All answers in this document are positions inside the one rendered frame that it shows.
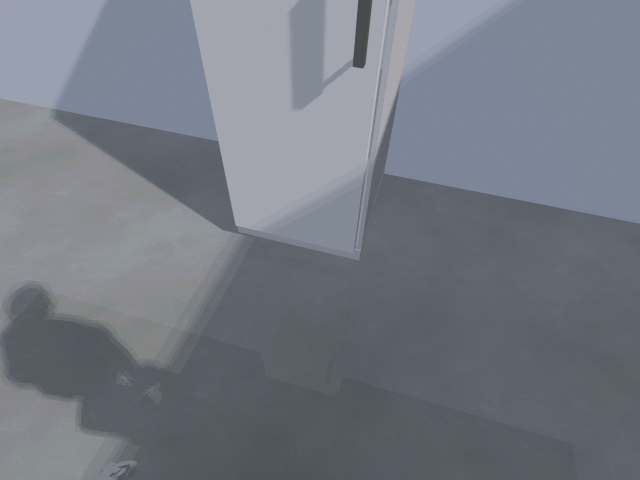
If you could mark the fridge door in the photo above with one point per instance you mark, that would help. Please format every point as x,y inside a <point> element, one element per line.
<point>292,115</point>

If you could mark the robot left hand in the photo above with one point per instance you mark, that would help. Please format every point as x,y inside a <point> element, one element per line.
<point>120,471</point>

